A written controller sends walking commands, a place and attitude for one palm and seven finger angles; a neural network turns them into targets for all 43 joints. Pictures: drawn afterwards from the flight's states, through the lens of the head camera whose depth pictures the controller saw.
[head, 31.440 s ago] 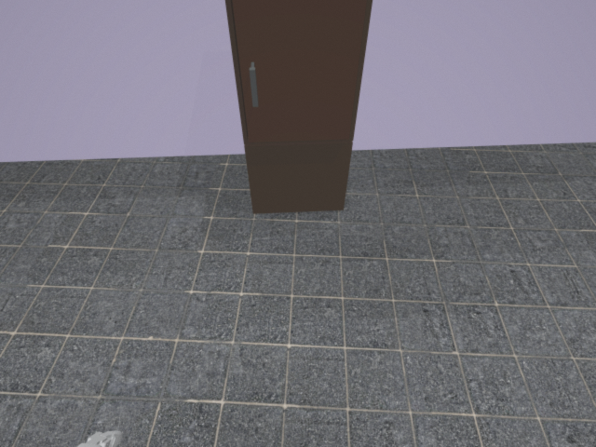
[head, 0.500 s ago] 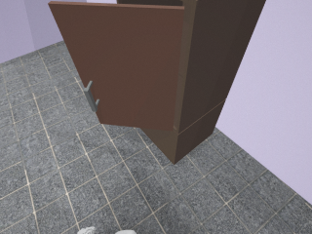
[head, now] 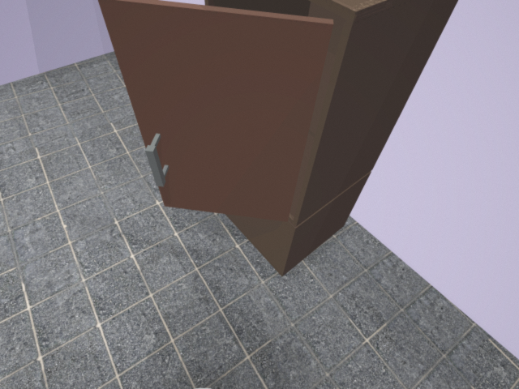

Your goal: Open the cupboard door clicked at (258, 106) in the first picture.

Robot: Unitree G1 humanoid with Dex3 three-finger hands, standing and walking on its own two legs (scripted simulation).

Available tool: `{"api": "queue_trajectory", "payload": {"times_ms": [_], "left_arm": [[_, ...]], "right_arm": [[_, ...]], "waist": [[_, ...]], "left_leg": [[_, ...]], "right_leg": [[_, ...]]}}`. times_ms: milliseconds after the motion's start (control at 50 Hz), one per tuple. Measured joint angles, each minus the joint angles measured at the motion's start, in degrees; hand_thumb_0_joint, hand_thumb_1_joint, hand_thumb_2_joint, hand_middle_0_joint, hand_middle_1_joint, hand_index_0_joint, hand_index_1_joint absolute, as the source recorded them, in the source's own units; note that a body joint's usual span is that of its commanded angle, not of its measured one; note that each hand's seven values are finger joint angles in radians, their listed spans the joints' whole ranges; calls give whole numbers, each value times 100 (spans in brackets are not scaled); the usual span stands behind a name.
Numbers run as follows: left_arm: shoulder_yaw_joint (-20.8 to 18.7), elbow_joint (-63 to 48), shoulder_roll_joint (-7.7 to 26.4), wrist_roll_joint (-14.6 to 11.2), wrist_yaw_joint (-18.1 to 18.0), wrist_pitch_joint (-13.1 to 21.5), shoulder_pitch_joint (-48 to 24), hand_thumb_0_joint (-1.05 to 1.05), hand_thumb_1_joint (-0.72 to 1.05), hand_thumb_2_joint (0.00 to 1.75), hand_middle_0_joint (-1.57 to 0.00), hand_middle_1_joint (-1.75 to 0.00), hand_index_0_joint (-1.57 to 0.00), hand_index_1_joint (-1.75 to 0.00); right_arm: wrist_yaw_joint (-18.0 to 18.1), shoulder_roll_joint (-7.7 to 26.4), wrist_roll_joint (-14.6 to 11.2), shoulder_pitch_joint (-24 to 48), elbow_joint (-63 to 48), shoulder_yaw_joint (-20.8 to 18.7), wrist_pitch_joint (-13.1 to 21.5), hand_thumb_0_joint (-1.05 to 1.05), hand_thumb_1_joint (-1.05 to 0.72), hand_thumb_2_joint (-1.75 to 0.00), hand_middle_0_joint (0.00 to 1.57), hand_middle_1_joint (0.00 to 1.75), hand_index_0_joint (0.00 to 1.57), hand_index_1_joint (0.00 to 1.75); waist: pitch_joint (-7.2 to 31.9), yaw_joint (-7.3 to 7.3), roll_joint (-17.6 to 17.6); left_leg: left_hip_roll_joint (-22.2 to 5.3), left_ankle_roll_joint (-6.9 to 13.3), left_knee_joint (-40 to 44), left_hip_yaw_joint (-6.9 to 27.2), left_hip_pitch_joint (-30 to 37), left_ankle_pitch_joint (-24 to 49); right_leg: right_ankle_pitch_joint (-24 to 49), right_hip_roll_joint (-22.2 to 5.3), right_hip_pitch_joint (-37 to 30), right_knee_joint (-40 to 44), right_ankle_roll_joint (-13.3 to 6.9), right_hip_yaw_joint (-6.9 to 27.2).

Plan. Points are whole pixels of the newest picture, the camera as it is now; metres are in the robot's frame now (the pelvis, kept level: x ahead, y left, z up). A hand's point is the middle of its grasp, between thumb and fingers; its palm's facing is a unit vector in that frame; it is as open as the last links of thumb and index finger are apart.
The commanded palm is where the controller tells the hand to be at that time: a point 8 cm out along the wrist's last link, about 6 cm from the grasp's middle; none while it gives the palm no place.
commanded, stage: come to a stop and stand still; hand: left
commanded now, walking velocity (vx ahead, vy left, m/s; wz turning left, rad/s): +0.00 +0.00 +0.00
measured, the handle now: (158, 160) +0.61 +0.28 -0.10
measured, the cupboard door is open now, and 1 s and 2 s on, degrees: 43 43 43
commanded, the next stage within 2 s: look again from close up in 0.50 s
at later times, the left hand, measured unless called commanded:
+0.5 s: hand out of the picture +0.02 +0.14 -0.18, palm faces +0.03 -0.98 -0.19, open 7.3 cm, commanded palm none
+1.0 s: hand out of the picture +0.04 +0.17 -0.18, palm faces +0.00 -0.97 -0.24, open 7.4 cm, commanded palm none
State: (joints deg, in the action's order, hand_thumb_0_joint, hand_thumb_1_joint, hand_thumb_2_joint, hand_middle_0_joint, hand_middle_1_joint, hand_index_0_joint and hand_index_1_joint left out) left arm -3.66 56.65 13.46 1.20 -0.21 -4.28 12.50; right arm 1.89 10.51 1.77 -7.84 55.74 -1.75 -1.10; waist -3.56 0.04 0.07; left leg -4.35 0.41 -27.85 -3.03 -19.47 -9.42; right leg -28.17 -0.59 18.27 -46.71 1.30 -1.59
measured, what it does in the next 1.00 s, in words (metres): steps on the spot: right foot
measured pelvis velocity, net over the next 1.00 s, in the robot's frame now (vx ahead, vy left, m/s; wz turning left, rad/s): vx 0.02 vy -0.02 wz -0.01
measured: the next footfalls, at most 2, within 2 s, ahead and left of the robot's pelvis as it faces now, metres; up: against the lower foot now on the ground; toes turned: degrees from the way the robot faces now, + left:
right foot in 0.08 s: +0.00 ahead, -0.15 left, +0.00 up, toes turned -1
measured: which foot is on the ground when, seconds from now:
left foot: down 0.00-1.00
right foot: up 0.00-0.06, down 0.08-1.00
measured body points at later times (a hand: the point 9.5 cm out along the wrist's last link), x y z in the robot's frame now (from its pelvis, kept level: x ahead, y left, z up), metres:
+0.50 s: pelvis +0.00 -0.04 +0.00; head +0.02 -0.04 +0.45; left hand +0.02 +0.19 -0.16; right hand -0.02 -0.26 -0.16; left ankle +0.02 +0.10 -0.74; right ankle -0.04 -0.15 -0.74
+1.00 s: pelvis +0.02 -0.02 -0.01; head +0.03 -0.03 +0.44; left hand +0.04 +0.22 -0.16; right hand +0.06 -0.25 -0.16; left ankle +0.02 +0.10 -0.74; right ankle -0.04 -0.15 -0.74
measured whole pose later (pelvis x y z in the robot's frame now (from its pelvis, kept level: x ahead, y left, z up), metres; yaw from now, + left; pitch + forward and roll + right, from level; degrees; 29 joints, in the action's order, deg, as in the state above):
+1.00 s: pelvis +0.02 -0.02 -0.01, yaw -1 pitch +0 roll +0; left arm 0.0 60.3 10.3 1.1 -2.2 0.3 15.9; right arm 1.1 10.6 0.9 -13.1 60.0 0.2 0.7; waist -1.1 0.0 -0.6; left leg -0.8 0.2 -32.3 -2.6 -14.5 -17.3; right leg -22.1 -2.1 8.2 -30.8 1.4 -0.1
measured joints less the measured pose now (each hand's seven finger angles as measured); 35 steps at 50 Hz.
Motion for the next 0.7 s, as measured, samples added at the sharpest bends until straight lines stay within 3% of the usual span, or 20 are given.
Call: {"api": "queue_trajectory", "payload": {"times_ms": [80,160,220,320,500,600,640,700], "left_arm": [[51,-39,5,11,14,144,125,0,91,90,-20,-30,-20,-29],[185,168,-226,25,-25,208,168,0,91,90,-20,-30,-20,-29],[265,310,-349,-18,-45,284,219,0,91,90,-20,-30,-20,-29],[272,539,-337,-71,-97,289,62,1,93,90,-20,-30,-21,-29],[281,691,-375,-90,-93,351,92,1,92,90,-20,-30,-21,-29],[277,739,-428,-84,-114,374,170,0,92,90,-20,-30,-20,-29],[322,685,-513,-38,-216,492,252,0,91,90,-20,-30,-20,-29],[386,577,-589,-12,-248,581,406,0,91,90,-20,-30,-21,-29]], "right_arm": [[-56,82,-58,-232,100,-68,-71,0,-91,-90,20,30,20,30],[-113,237,-64,-468,343,-118,-198,0,-91,-90,20,30,20,30],[-101,241,-70,-676,511,-77,-108,0,-91,-90,20,30,20,30],[-46,-16,-83,-830,855,59,12,0,-91,-90,20,30,20,30],[-42,-261,-83,-851,1038,128,30,0,-91,-90,20,30,20,30],[-28,-296,-86,-804,1044,134,64,0,-91,-90,20,30,20,30],[-59,-217,-106,-760,911,136,57,0,-91,-90,20,30,20,30],[-81,-82,-96,-726,625,102,86,1,-92,-90,20,30,20,30]], "waist": [[145,25,125],[183,87,-81],[256,129,-119],[183,111,93],[142,114,40],[149,91,28],[149,57,-100],[124,122,-200]], "left_leg": [[102,-135,-227,-58,-197,-63],[179,-153,-700,180,-170,-866],[192,-121,-323,239,213,-395],[216,-177,-43,236,442,-360],[170,-240,266,237,640,-228],[166,-253,295,234,703,-260],[91,-194,-60,245,489,-438],[91,-185,-401,244,335,-660]], "right_leg": [[814,-159,-734,1863,-204,83],[939,-82,-797,1806,-81,-17],[891,5,-827,1788,-66,-48],[971,-13,-1021,1996,-103,-51],[1090,42,-1204,2290,-172,-56],[1063,45,-1270,2325,-184,-55],[1070,126,-1198,2304,-169,-48],[914,138,-1051,2003,-146,-16]]}}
